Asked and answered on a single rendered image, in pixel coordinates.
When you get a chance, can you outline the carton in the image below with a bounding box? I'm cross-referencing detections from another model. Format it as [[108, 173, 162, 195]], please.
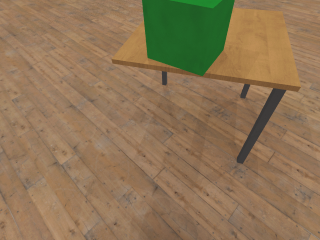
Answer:
[[142, 0, 235, 76]]

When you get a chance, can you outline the table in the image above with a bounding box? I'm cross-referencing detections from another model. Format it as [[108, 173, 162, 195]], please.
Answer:
[[111, 8, 301, 164]]

